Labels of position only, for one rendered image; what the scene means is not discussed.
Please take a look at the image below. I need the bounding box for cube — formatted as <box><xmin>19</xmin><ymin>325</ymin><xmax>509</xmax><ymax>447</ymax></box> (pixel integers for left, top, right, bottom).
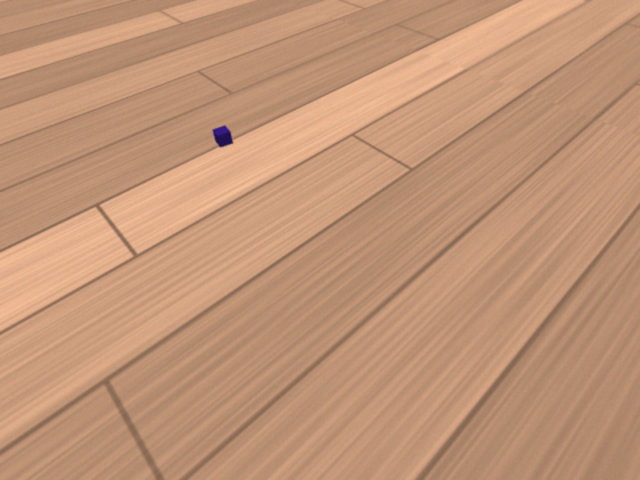
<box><xmin>213</xmin><ymin>126</ymin><xmax>233</xmax><ymax>147</ymax></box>

